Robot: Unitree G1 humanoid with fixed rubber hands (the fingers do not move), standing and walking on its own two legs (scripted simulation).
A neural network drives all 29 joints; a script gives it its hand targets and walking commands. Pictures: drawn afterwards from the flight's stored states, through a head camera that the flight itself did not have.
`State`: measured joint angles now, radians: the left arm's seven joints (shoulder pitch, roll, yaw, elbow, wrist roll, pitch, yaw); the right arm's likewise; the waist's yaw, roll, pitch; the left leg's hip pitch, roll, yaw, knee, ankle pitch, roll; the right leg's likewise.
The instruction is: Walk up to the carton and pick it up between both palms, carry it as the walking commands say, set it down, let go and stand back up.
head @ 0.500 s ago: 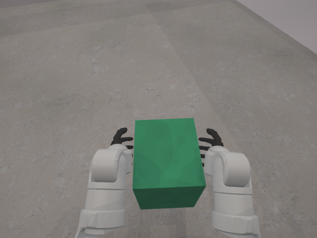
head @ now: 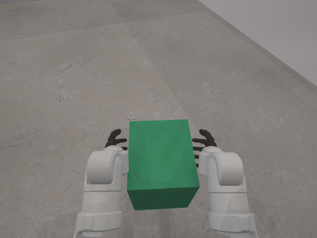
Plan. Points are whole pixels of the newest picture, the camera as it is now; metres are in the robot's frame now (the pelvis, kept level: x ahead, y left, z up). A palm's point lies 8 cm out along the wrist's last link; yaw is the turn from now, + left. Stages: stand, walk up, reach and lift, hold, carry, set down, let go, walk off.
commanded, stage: carry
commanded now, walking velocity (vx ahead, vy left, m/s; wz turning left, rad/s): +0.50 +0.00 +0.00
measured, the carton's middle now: (160, 166) +0.33 +0.00 -0.03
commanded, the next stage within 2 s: none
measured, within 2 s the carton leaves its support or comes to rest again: neither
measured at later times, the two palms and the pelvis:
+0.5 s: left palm (124, 60) +0.67 +0.14 +0.07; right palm (188, 60) +0.70 -0.09 +0.06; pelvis +0.38 -0.01 +0.00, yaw +6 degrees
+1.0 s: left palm (117, 14) +1.05 +0.21 +0.06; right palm (166, 14) +1.06 -0.02 +0.07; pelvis +0.74 +0.09 +0.01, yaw +0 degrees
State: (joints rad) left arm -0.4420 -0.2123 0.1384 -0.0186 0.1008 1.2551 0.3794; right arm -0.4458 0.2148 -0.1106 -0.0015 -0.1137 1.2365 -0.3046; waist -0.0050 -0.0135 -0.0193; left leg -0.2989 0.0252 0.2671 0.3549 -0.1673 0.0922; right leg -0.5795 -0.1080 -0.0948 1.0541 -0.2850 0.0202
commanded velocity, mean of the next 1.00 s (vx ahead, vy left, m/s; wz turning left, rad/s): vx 0.47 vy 0.00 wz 0.00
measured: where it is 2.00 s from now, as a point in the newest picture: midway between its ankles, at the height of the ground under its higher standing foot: (141, 117)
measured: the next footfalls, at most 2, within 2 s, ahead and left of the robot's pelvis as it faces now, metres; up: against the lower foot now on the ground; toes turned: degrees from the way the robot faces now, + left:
right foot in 0.30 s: +0.41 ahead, -0.10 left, +0.00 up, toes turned -10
left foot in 0.74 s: +0.77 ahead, +0.15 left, +0.00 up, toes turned +14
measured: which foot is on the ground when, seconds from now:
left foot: down 0.00-0.32, up 0.34-0.72, down 0.74-1.00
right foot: up 0.00-0.28, down 0.30-0.76, up 0.78-1.00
